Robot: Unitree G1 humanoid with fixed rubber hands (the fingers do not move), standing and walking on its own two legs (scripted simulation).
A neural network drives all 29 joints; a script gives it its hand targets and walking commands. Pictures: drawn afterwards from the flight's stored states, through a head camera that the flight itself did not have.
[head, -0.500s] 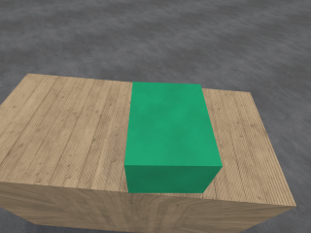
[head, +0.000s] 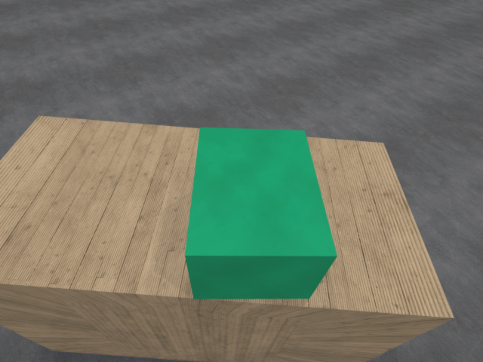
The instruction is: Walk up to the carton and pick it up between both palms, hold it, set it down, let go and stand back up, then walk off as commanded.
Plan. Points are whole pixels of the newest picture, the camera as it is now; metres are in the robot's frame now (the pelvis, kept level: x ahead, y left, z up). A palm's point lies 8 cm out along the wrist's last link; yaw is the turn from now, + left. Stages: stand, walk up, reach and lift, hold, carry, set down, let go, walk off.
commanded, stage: walk up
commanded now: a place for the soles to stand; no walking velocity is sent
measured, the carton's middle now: (252, 209) +0.41 -0.02 -0.01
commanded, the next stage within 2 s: none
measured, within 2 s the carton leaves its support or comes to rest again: neither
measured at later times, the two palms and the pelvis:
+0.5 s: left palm out of the picture +0.08 +0.29 -0.11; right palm out of the picture +0.08 -0.30 -0.10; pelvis +0.00 +0.00 +0.00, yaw +0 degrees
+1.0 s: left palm out of the picture +0.08 +0.29 -0.11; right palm out of the picture +0.08 -0.30 -0.11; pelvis -0.01 +0.00 +0.00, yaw +0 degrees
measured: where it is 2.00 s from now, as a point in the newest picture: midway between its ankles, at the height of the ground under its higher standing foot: outside the picture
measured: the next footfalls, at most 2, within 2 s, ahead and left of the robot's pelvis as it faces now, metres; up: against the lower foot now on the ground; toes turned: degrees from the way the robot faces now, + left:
none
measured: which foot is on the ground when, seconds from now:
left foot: down 0.00-1.00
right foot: down 0.00-1.00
